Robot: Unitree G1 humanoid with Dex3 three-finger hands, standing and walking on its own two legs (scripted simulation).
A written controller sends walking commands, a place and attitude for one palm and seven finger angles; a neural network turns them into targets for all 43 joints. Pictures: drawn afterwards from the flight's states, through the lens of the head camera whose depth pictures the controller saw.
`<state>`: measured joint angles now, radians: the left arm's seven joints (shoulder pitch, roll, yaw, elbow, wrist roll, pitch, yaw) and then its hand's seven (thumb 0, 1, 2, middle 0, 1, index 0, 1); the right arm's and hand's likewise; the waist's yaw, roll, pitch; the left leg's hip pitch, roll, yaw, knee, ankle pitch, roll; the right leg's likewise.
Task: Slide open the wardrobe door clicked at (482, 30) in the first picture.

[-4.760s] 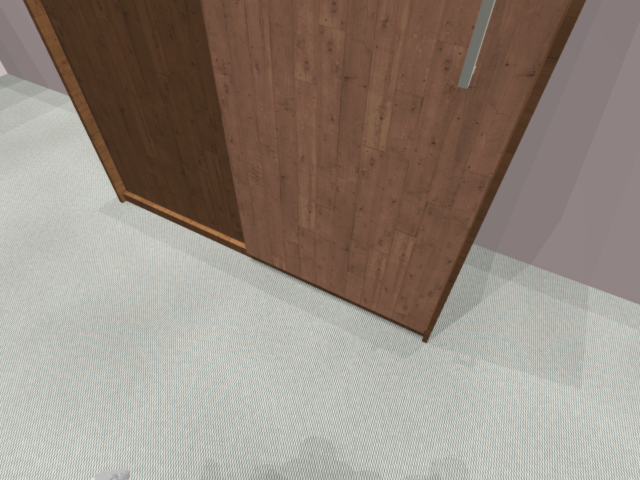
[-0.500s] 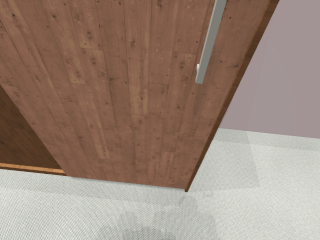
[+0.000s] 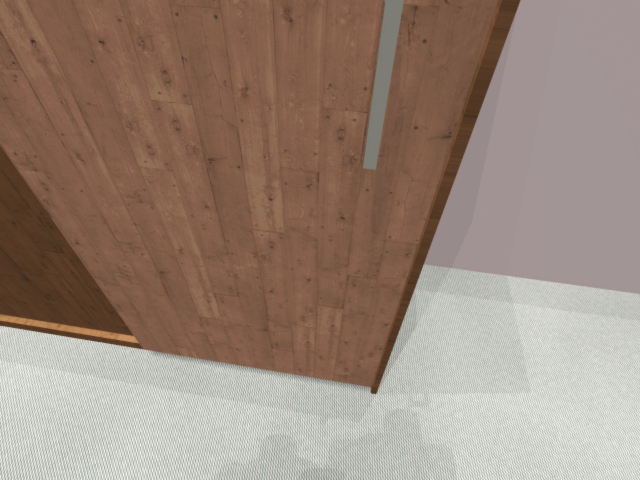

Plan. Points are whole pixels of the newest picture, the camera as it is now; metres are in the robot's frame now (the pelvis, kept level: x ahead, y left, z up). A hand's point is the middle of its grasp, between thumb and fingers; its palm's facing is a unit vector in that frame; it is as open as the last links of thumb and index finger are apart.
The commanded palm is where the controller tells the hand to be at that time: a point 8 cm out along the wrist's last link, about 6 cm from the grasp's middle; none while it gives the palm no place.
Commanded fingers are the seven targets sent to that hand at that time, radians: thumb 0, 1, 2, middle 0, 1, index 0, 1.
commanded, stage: come to a stop and stand still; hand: right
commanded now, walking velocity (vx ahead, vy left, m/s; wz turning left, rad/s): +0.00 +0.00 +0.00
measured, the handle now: (382, 81) +0.50 -0.03 +0.26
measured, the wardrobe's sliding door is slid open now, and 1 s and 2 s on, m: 0.00 0.00 0.00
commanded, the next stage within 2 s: look again from close up in 0.80 s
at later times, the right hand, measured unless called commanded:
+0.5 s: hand out of the picture +0.01 -0.21 -0.16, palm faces +0.02 +0.96 -0.28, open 7.4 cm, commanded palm none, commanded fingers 0.00 -0.90 -0.90 0.20 0.30 0.20 0.30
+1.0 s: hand out of the picture -0.02 -0.23 -0.16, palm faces -0.02 +0.95 -0.30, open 7.4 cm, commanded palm none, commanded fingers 0.00 -0.90 -0.90 0.20 0.30 0.20 0.30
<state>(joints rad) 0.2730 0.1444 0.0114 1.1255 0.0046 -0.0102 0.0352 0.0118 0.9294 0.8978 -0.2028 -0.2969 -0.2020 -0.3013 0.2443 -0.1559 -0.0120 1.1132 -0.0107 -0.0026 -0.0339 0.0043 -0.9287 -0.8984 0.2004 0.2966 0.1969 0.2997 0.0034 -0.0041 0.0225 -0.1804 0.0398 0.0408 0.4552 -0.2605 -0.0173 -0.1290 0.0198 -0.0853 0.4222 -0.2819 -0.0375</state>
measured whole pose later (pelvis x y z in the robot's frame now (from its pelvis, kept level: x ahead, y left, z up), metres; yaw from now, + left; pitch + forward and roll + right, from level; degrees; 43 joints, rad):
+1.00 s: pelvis -0.05 +0.00 +0.00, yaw -1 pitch -2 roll +0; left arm 0.26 0.28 0.01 1.09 0.01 -0.01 -0.01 0.01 0.91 0.90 -0.20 -0.30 -0.20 -0.30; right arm 0.27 -0.30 0.01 1.05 -0.02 -0.01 -0.01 0.00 -0.91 -0.90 0.20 0.30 0.20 0.30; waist 0.01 0.00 0.01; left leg -0.20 0.04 0.05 0.41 -0.16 -0.01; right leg -0.18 0.02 -0.08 0.42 -0.21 -0.05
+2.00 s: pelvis -0.02 +0.00 +0.01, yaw -2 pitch -2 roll +0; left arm 0.14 0.31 0.00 1.12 0.01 -0.01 -0.01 0.01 0.91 0.90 -0.20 -0.30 -0.20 -0.30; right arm 0.18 -0.31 0.01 1.09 -0.02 -0.02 -0.01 0.00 -0.91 -0.90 0.20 0.30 0.20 0.30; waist 0.00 0.00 0.03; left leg -0.12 0.05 0.07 0.33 -0.16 -0.02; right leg -0.09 0.03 -0.06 0.32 -0.19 -0.04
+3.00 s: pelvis -0.01 +0.01 +0.01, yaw -1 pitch -2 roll +0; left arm 0.15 0.31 -0.01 1.13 0.01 -0.02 0.00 0.01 0.91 0.90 -0.20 -0.30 -0.20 -0.30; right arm 0.17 -0.32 0.01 1.10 -0.01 -0.02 -0.01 0.00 -0.91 -0.90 0.20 0.30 0.20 0.30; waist 0.00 0.01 0.03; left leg -0.09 0.02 0.07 0.30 -0.17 0.00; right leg -0.07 0.01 -0.05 0.29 -0.19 -0.02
